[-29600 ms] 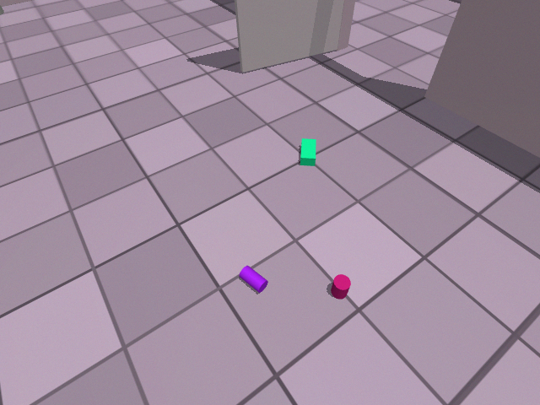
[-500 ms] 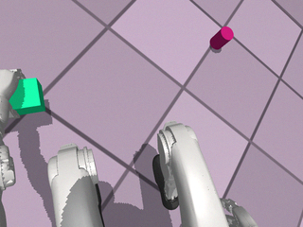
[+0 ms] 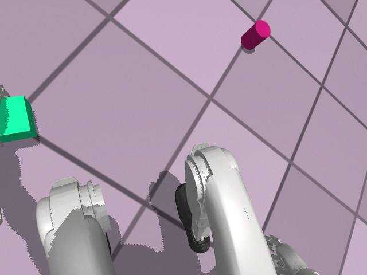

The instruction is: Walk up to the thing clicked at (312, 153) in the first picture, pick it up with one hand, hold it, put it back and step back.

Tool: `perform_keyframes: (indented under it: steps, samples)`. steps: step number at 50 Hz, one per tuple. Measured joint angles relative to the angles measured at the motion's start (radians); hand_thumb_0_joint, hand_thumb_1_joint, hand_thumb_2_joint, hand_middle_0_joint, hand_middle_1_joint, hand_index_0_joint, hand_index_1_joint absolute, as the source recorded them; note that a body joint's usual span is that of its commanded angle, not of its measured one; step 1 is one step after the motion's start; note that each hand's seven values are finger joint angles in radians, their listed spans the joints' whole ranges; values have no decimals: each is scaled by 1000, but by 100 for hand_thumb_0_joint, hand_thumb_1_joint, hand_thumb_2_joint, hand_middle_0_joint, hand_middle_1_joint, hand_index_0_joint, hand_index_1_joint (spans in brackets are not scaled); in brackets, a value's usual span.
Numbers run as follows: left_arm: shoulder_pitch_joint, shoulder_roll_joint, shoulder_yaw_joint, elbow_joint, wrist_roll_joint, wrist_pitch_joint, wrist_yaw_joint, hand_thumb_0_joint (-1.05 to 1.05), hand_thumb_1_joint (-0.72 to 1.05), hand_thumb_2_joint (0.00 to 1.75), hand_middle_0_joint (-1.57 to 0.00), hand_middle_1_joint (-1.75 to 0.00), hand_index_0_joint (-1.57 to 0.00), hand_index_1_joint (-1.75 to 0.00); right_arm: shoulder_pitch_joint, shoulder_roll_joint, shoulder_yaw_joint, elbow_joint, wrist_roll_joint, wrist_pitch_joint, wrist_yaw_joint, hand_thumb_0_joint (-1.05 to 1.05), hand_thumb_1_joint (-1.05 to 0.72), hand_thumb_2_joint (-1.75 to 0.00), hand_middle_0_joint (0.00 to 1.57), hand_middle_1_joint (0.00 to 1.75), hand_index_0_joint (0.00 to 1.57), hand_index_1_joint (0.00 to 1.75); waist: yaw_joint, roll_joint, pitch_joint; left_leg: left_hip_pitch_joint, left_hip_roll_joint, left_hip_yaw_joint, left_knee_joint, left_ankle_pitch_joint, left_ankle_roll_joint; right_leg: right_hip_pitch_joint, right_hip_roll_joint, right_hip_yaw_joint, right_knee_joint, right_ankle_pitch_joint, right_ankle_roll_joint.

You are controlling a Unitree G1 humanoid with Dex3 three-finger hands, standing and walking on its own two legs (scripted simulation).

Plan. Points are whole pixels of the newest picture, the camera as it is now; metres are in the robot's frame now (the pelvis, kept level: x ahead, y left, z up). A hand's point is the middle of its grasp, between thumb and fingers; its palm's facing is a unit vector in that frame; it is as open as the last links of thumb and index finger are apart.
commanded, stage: rest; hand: left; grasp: from above
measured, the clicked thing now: out of the picture +0.45 +0.33 -0.25
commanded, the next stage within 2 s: open in 0.60 s
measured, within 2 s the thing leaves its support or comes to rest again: rests again in 0.36 s
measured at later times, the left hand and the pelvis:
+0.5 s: hand out of the picture +0.45 +0.31 -0.25, palm faces -0.46 -0.12 -0.88, open 10.8 cm; pelvis +0.00 +0.00 -0.01, yaw -3 degrees
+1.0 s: hand out of the picture +0.45 +0.31 -0.25, palm faces -0.46 -0.11 -0.88, open 11.1 cm; pelvis +0.00 +0.01 -0.01, yaw -4 degrees
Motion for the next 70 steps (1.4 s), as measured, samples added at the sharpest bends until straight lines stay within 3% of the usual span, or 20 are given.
perform_keyframes:
  steps: [13,20,40,50,70]
  samples:
    - [-40,41,-7,82,-23,21,15,-2,-8,52,-63,-56,-65,-54,-18,1,65,-11,-20,-42,23,0,-89,-89,20,30,20,30,-27,-14,43,1,5,-22,37,-23,3,6,10,-16,16,-8,8]
    - [-14,72,32,66,-6,3,41,-1,-9,53,-64,-55,-65,-54,-21,-16,84,-34,-33,-54,35,0,-89,-89,20,30,20,30,-40,-30,66,7,4,-41,55,-29,0,17,14,-31,22,-6,4]
    - [-65,109,-36,176,-7,6,88,-1,-7,52,-62,-57,-63,-56,-44,-36,128,-34,-57,-92,61,0,-90,-90,20,30,20,30,-51,-49,71,12,8,-55,77,-23,16,35,24,-44,20,7,4]
    - [-63,125,-31,180,-3,11,89,-1,-9,62,-50,-68,-51,-66,-42,-39,142,-48,-65,-106,72,0,-89,-90,20,30,20,30,-56,-49,76,13,9,-59,76,-20,16,38,25,-48,16,12,3]
    - [-63,158,-31,169,-29,-4,48,0,-40,91,-17,-95,-17,-93,-34,-51,147,-60,-67,-89,64,0,-89,-90,20,30,20,30,-59,-46,88,21,8,-69,67,-19,10,46,25,-57,3,16,13]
